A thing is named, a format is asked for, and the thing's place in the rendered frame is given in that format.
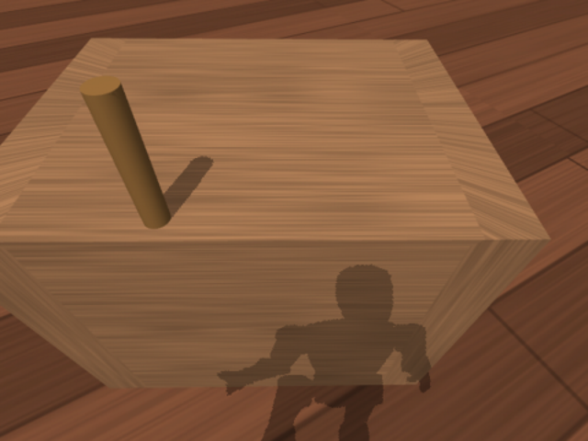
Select can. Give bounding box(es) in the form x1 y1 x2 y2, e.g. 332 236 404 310
79 76 171 229

